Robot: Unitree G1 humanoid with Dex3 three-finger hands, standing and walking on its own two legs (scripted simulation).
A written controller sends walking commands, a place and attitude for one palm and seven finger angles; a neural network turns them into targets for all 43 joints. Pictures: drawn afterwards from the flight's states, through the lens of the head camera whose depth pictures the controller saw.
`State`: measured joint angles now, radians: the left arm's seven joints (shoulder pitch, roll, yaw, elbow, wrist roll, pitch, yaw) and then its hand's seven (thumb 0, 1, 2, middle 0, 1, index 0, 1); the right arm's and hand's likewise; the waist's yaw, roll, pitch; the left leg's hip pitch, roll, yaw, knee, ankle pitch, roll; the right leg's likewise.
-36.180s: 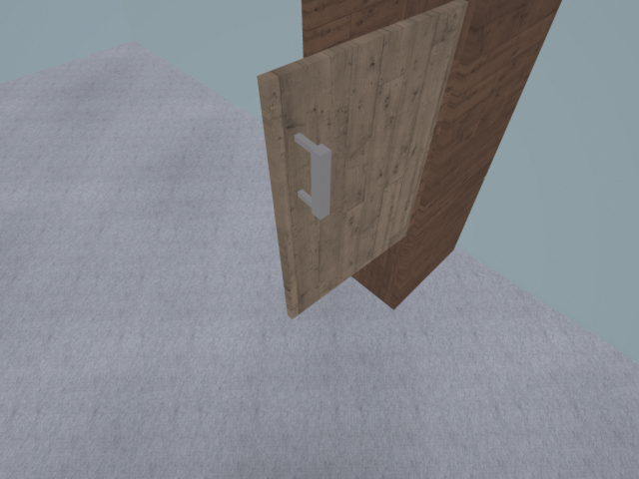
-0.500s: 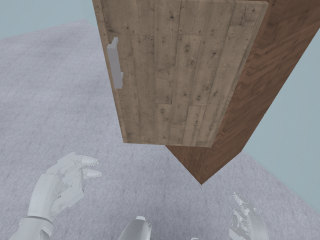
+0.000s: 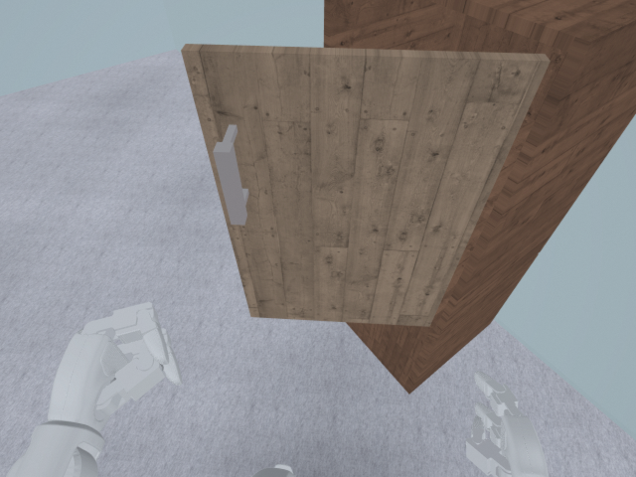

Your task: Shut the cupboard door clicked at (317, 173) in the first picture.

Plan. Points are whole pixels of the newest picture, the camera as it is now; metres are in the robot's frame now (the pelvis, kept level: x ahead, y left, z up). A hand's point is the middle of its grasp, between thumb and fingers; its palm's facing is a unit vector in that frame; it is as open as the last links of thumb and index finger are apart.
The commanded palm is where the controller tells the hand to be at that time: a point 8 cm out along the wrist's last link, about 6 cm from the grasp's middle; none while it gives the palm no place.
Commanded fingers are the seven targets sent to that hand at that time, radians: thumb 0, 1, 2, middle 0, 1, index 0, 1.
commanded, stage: raise the hand and make a fist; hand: left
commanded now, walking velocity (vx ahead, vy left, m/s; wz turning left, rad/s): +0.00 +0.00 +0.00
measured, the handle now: (235, 176) +0.46 +0.17 +0.14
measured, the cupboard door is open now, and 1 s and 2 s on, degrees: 50 50 50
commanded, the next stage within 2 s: bring the fist close to the handle in 0.68 s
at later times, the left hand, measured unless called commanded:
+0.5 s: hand (163, 337) +0.22 +0.18 +0.13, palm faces +0.03 -1.00 -0.06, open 3.1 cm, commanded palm +0.19 +0.23 +0.14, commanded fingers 0.00 0.90 0.90 -1.30 -1.50 -1.30 -1.50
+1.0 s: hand (182, 325) +0.23 +0.16 +0.14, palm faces +0.03 -1.00 -0.05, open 3.1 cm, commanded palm +0.22 +0.21 +0.14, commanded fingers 0.00 0.90 0.90 -1.30 -1.50 -1.30 -1.50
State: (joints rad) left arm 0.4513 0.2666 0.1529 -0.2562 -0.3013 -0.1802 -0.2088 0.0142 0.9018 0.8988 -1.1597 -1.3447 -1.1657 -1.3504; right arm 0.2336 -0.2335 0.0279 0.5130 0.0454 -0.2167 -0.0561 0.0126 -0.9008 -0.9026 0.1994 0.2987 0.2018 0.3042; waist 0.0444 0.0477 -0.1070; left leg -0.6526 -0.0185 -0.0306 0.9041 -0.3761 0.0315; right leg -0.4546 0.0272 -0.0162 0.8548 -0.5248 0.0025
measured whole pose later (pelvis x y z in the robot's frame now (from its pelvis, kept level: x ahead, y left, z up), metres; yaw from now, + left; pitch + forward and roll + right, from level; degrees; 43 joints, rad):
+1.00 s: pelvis -0.02 -0.02 +0.02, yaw +0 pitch +1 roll -1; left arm 0.18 0.25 0.13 -0.08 -0.27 -0.08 -0.16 0.01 0.90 0.90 -1.30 -1.50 -1.31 -1.50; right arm 0.24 -0.26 0.06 0.60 0.05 -0.24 -0.06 0.01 -0.90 -0.90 0.20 0.30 0.20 0.30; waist 0.03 0.06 -0.05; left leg -0.47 -0.01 -0.04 0.73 -0.27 0.01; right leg -0.30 0.03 -0.02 0.72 -0.44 -0.02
